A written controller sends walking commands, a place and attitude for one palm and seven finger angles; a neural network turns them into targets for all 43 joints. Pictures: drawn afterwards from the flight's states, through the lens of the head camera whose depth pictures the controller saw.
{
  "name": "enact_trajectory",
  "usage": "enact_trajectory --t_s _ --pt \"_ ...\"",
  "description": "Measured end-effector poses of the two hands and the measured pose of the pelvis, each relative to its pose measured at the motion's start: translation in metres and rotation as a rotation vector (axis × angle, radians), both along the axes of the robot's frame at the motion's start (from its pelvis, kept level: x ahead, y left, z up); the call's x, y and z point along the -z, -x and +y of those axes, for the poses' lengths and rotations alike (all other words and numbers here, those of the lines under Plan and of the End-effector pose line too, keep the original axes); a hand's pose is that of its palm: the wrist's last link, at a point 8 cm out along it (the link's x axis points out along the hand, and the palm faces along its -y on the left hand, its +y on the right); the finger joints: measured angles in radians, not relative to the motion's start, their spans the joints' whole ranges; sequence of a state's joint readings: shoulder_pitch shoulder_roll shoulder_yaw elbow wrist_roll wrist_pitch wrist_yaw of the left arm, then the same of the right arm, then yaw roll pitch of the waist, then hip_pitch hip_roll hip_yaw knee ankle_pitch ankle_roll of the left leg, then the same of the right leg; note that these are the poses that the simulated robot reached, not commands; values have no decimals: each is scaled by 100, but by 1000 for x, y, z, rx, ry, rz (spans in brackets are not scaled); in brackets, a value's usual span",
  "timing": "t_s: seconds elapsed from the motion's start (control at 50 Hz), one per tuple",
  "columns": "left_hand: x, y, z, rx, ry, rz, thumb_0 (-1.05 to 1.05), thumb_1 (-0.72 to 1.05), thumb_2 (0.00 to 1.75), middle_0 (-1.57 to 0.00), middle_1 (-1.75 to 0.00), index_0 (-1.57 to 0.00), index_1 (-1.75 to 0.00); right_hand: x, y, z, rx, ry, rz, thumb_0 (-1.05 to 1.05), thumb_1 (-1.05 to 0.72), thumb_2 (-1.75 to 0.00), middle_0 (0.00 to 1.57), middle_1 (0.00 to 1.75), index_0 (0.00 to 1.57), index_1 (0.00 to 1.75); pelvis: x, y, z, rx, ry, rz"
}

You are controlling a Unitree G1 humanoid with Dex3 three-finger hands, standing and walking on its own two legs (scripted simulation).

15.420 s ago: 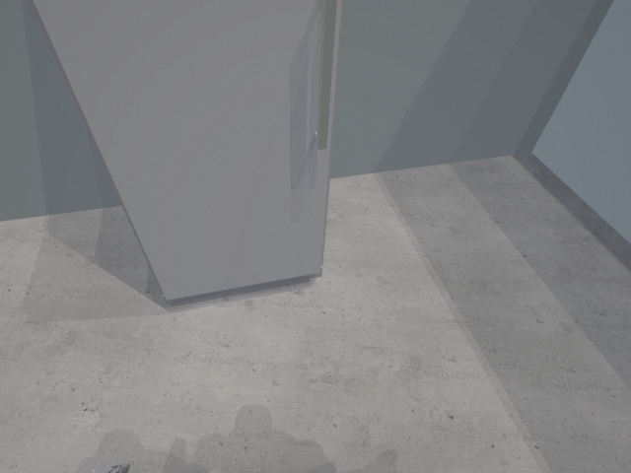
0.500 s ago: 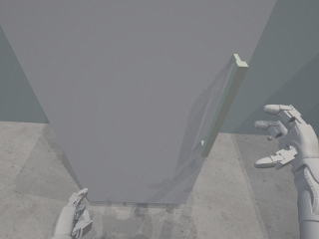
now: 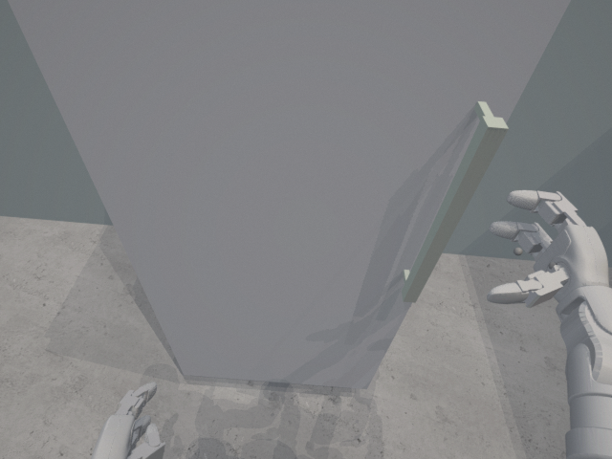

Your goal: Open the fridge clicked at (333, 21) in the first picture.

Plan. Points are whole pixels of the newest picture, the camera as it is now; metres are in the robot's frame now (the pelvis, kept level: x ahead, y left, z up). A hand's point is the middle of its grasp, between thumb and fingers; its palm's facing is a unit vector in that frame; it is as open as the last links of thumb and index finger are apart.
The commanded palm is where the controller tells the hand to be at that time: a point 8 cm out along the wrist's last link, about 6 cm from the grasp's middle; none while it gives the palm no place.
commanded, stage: move the hooked fingers beside the handle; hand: right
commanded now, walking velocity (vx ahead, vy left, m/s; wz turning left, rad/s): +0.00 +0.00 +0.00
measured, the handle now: (438, 220) +0.43 -0.16 +0.10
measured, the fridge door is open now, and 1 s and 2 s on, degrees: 0 0 0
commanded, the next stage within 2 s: feel for the door with the fingertips in 1.82 s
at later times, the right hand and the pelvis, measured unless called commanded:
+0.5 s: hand (506, 240) +0.37 -0.22 +0.14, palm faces +0.03 +1.00 -0.02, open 14.0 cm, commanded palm +0.33 -0.27 +0.14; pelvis +0.01 -0.01 +0.00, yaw +1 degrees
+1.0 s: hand (497, 244) +0.36 -0.21 +0.13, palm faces +0.03 +1.00 -0.01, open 14.0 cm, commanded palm +0.33 -0.26 +0.14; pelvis +0.00 -0.01 +0.00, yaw +0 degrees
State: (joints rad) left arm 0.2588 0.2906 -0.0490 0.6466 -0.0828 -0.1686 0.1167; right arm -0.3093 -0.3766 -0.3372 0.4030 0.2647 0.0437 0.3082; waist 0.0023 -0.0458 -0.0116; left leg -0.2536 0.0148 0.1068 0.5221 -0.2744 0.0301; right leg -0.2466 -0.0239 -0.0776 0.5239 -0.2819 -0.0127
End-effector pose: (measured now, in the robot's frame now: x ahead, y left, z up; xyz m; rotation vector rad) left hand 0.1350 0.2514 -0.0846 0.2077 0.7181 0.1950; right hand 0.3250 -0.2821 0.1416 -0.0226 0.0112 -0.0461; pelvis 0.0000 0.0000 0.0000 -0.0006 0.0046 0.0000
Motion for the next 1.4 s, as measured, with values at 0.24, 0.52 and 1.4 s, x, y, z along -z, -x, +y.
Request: enact_trajectory --t_s 0.24,0.52,1.4 --pt "1 6 -2 -24 16 12 1 91 90 -20 -30 -20 -30 0 -24 10 -4 -11 -6 -1 50 -30 30 120 30 120 0 -3 -1 -14 2 16" --pt "3 7 -8 -22 22 33 1 91 90 -20 -30 -20 -30 1 -18 10 -18 -7 -32 -1 50 -30 30 120 29 120 0 -5 -8 -15 -2 17" --pt "0 4 -7 -13 39 9 1 91 90 -20 -30 -20 -30 7 -2 23 -4 -13 4 -1 50 -30 30 120 30 120 -1 0 -3 -16 3 0"
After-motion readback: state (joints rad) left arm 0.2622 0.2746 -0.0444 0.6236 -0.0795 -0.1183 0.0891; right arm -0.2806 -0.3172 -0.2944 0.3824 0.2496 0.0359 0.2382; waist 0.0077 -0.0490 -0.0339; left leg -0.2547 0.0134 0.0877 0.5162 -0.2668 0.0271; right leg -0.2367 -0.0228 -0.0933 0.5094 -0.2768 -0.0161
